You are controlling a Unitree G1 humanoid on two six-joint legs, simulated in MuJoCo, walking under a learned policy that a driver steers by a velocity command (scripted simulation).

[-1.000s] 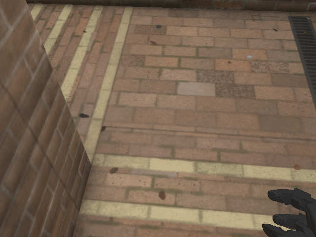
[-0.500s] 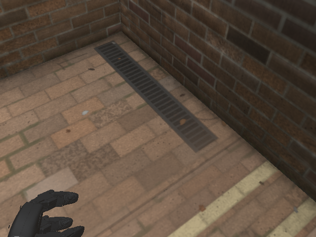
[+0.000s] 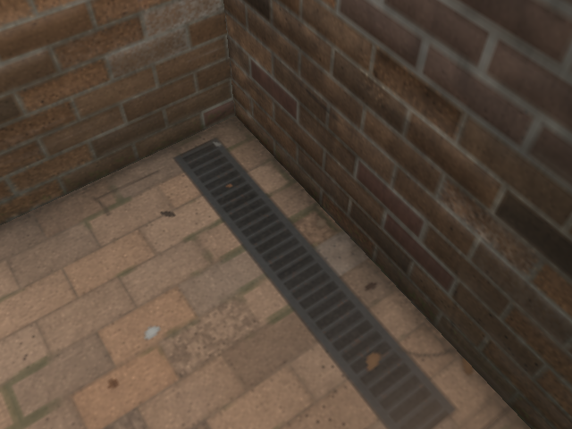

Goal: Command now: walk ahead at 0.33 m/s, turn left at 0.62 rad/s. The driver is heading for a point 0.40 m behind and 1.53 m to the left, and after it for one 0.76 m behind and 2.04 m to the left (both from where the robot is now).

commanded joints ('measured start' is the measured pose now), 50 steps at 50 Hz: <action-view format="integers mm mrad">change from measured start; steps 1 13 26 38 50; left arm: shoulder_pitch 116 -262 -36 163 -18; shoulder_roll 71 99 279 139 188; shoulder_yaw -31 -23 38 19 28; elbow -136 -277 -255 -160 -312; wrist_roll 15 34 39 23 -17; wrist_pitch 0 97 15 -33 -47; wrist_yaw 22 -6 25 -10 -33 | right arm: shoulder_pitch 207 117 -59 -232 214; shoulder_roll -217 -222 -132 -83 -335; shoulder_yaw -75 -102 -59 -49 -130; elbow -33 -89 -272 -327 -189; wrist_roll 32 30 -3 11 -1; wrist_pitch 27 89 71 125 118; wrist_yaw -31 -19 -2 78 -24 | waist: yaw -31 -50 40 74 -194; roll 78 129 -118 -123 58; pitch -569 -131 -150 43 -365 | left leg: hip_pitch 917 274 -386 -363 1023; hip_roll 426 147 49 133 329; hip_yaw -661 -663 -204 -26 -858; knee -141 -404 530 527 -242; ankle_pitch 741 -697 -439 -87 -381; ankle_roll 331 84 -82 -96 315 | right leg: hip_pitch -550 -479 162 48 -826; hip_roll -9 -98 -577 -344 -121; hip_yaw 166 157 756 -42 51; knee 505 -339 -1050 -1092 522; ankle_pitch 62 293 -388 172 131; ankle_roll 14 90 -126 -43 48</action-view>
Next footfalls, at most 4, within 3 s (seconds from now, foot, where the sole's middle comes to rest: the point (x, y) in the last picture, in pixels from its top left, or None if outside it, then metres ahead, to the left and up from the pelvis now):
0.46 right None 0.35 -0.13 -0.74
0.94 left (163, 403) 0.48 0.30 -0.74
1.24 right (106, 288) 0.77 0.49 -0.74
1.64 left None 0.43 0.69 -0.74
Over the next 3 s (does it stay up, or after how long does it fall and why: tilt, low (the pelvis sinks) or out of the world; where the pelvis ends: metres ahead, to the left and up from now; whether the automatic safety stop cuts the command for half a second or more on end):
stays up -0.04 1.39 0.04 its command is cut before an obstacle after 1.0 s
